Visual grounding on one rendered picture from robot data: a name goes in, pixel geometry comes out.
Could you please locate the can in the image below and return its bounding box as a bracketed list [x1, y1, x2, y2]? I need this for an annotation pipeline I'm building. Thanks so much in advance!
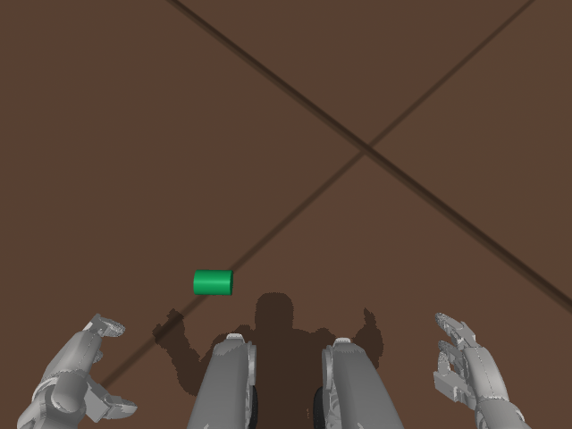
[193, 270, 233, 295]

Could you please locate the right robot hand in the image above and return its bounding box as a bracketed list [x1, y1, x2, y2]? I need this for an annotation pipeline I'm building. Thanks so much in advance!
[433, 313, 509, 411]

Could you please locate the right robot arm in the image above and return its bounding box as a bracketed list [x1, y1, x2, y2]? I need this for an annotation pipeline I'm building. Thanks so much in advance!
[475, 399, 532, 429]

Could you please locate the left robot hand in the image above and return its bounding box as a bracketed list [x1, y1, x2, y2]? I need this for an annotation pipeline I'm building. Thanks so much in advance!
[41, 314, 138, 423]

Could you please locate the left robot arm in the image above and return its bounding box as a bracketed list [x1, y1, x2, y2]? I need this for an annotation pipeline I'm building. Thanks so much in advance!
[17, 372, 88, 429]

